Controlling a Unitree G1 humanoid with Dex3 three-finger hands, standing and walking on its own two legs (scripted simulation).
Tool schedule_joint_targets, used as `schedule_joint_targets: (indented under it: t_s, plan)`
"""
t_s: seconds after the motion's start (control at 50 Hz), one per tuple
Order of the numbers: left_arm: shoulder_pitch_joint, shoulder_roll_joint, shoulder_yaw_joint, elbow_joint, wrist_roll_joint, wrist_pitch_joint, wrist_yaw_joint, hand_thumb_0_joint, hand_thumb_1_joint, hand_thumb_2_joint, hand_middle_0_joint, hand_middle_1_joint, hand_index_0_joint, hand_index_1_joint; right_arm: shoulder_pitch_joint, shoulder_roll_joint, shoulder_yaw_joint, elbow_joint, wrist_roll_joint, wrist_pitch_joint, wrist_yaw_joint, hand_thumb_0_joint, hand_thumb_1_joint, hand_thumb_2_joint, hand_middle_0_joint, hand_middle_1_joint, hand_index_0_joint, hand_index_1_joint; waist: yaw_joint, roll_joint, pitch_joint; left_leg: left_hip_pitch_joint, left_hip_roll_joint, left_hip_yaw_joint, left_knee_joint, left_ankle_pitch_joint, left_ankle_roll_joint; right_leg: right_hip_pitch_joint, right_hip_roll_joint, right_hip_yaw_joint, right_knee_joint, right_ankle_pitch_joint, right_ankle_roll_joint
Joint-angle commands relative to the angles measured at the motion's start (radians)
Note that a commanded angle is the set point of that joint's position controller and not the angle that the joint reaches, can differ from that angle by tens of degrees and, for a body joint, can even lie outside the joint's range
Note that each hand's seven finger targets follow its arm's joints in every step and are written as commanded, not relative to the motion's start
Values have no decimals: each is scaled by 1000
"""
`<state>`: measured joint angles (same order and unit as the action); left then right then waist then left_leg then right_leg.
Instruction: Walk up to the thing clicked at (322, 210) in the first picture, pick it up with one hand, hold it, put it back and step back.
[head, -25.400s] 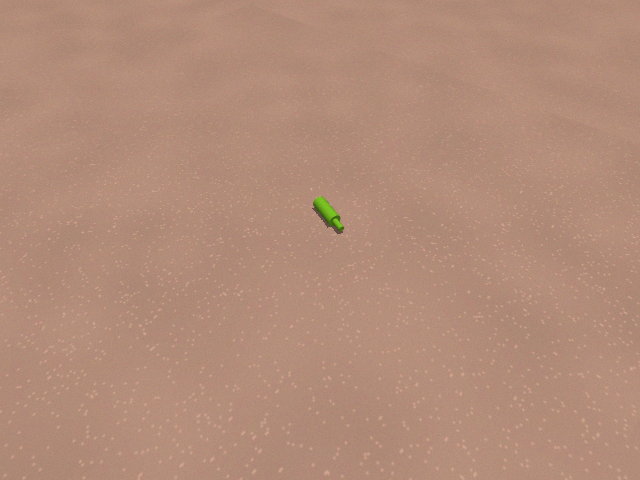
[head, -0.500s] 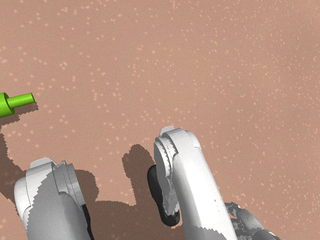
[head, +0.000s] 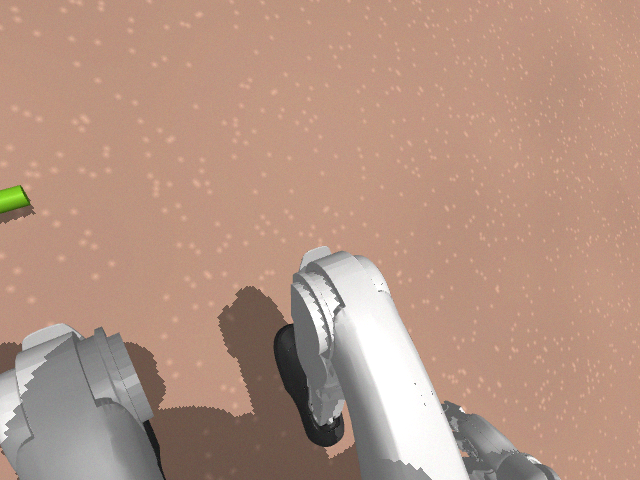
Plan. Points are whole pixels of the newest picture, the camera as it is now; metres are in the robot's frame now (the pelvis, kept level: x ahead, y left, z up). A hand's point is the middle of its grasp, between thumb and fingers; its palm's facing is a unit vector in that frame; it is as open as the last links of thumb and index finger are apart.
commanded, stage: rest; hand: left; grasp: from above
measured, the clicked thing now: out of the picture +0.45 +0.32 -0.26
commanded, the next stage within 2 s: open in 0.38 s
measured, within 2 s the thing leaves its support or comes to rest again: neither
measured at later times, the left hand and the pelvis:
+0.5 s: hand out of the picture +0.43 +0.35 -0.23, palm faces -0.42 -0.16 -0.89, open 8.6 cm; pelvis +0.00 +0.01 +0.00, yaw -1 degrees
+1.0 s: hand out of the picture +0.44 +0.35 -0.23, palm faces -0.41 -0.16 -0.90, open 11.7 cm; pelvis -0.01 +0.01 +0.00, yaw -2 degrees
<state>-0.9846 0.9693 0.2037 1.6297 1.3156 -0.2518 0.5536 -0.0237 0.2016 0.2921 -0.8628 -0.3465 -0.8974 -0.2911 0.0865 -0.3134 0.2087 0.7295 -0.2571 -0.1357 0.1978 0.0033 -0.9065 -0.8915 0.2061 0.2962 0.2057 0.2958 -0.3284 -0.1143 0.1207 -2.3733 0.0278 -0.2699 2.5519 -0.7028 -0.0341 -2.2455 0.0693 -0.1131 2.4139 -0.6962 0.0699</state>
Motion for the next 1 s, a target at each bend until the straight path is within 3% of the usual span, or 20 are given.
schedule_joint_targets:
  t_s: [0.0, 0.1, 0.12, 0.16, 0.22, 0.24, 0.28, 0.3, 0.42, 0.46, 0.52, 0.54, 0.68, 0.7, 0.72, 0.74, 0.82, 0.84, 0.96, 0.98]
  plan:
    - [-262, 267, -12, -87, -19, 2, 57, 0, 858, 631, -1187, -506, -1201, -493, 187, -301, -76, 11, -2, -17, -4, 0, -899, -899, 201, 300, 200, 300, -24, 499, -667, 530, 17, 155, -234, 212, 42, 326, 29, -135, -215, 281, -86]
    - [-271, 291, -7, -113, -34, 2, 63, 0, 833, 615, -1162, -513, -1179, -497, 171, -313, -70, 1, -3, -29, -1, 0, -899, -900, 201, 300, 200, 300, -18, 522, -672, 548, 21, 141, -252, 201, 37, 321, 33, -149, -215, 264, -88]
    - [-266, 274, -24, -79, -25, 8, 60, 0, 833, 604, -1154, -520, -1176, -498, 176, -318, -69, 2, -1, -32, 1, 0, -900, -899, 201, 300, 200, 300, -30, 520, -651, 552, 19, 138, -252, 209, 34, 306, 30, -155, -201, 269, -89]
    - [-267, 294, -15, -100, -24, 7, 66, 0, 817, 606, -1148, -517, -1167, -498, 176, -319, -63, 2, -3, -35, 5, 0, -900, -900, 200, 300, 200, 300, -24, 524, -671, 567, 21, 135, -252, 235, 33, 324, 32, -156, -198, 293, -88]
    - [-280, 311, -6, -87, -30, 4, 71, 0, 807, 608, -1126, -525, -1149, -503, 168, -326, -62, -11, -3, -40, 7, 0, -898, -899, 201, 300, 200, 300, -43, 495, -663, 539, 25, 133, -231, 247, 40, 337, 33, -154, -205, 316, -81]
    - [-276, 263, -40, -66, -26, 6, 68, 0, 798, 609, -1123, -523, -1144, -502, 182, -321, -55, -4, -4, -42, 11, 0, -898, -899, 201, 300, 200, 300, -50, 501, -636, 536, 21, 135, -237, 242, 39, 331, 32, -153, -206, 308, -81]
    - [-291, 297, -24, -68, -27, 3, 72, 0, 798, 602, -1121, -522, -1142, -501, 175, -328, -53, -10, -7, -48, 14, 0, -898, -899, 201, 300, 200, 300, -56, 499, -630, 534, 26, 130, -229, 247, 40, 330, 35, -156, -204, 316, -80]
    - [-277, 318, -5, -65, -33, 2, 75, 0, 775, 596, -1105, -520, -1126, -500, 172, -328, -54, -9, -4, -50, 11, 0, -898, -900, 201, 300, 200, 300, -41, 495, -638, 523, 27, 131, -230, 232, 43, 339, 37, -151, -216, 304, -80]
    - [-277, 288, -39, -20, -31, -4, 80, 0, 788, 583, -1096, -548, -1128, -517, 157, -334, -38, -29, -7, -56, 15, 0, -898, -900, 201, 300, 200, 300, -58, 486, -605, 515, 25, 119, -246, 202, 38, 320, 37, -169, -211, 270, -82]
    - [-273, 316, -30, -18, -29, -8, 86, 0, 774, 601, -1102, -535, -1123, -514, 155, -341, -36, -29, -10, -58, 15, 0, -899, -901, 201, 300, 200, 300, -56, 493, -600, 515, 28, 116, -248, 198, 38, 326, 38, -167, -212, 267, -82]
    - [-277, 333, -22, -11, -19, -2, 84, 0, 534, 626, -863, -607, -893, -577, 165, -342, -35, -25, -13, -61, 17, 0, -891, -898, 201, 300, 201, 300, -60, 505, -596, 531, 30, 115, -244, 199, 37, 314, 40, -168, -207, 267, -82]
    - [-296, 301, -44, -24, -25, -3, 81, 0, 454, 624, -819, -611, -847, -584, 162, -344, -32, -38, -14, -64, 20, 0, -892, -898, 201, 300, 201, 300, -70, 505, -585, 530, 27, 112, -252, 201, 35, 310, 36, -173, -205, 267, -81]
    - [-297, 332, -38, -27, -26, -9, 90, 0, 27, 650, -525, -661, -540, -647, 153, -349, -27, -35, -12, -76, 21, 0, -891, -899, 201, 301, 201, 301, -66, 495, -584, 511, 31, 114, -238, 187, 39, 325, 40, -168, -218, 264, -76]
    - [-302, 310, -57, -29, -27, -10, 89, 0, 6, 630, -489, -679, -514, -654, 150, -347, -24, -38, -11, -81, 24, 0, -891, -899, 201, 301, 201, 301, -70, 498, -578, 518, 30, 113, -236, 189, 37, 314, 37, -169, -209, 264, -77]
    - [-293, 323, -45, -14, -28, -10, 88, 0, -29, 635, -457, -698, -484, -671, 159, -351, -25, -31, -13, -84, 26, 0, -891, -899, 201, 301, 201, 301, -77, 490, -570, 515, 31, 108, -235, 192, 37, 316, 36, -174, -206, 268, -75]
    - [-300, 291, -70, -14, -37, -10, 84, 0, -69, 666, -436, -706, -454, -688, 149, -349, -24, -30, -9, -86, 26, 0, -891, -899, 201, 301, 201, 300, -74, 487, -568, 516, 31, 105, -238, 187, 35, 305, 36, -172, -209, 262, -75]
    - [-259, 319, -49, 1, -35, 1, 85, 0, -166, 753, -365, -772, -373, -764, 155, -351, -24, -32, -11, -84, 26, 0, -890, -899, 201, 301, 201, 301, -55, 512, -592, 533, 31, 106, -252, 196, 32, 323, 41, -172, -212, 266, -81]
    - [-281, 294, -74, -4, -42, 2, 80, 0, -185, 761, -354, -776, -361, -769, 151, -347, -18, -36, -11, -87, 29, 0, -890, -900, 201, 301, 201, 301, -66, 515, -573, 526, 30, 104, -253, 186, 30, 310, 37, -175, -208, 260, -80]
    - [-268, 347, -32, -42, -50, 12, 79, 0, -340, 842, -231, -846, -230, -847, 155, -352, -21, -40, -7, -78, 27, 0, -889, -899, 201, 301, 201, 301, -47, 516, -609, 523, 32, 107, -256, 205, 34, 343, 42, -170, -217, 274, -82]
    - [-265, 330, -47, -42, -49, 13, 76, 0, -359, 861, -222, -855, -216, -860, 149, -350, -17, -48, -6, -80, 26, 0, -890, -899, 201, 301, 201, 301, -48, 510, -602, 519, 31, 108, -251, 209, 34, 340, 41, -170, -214, 279, -82]
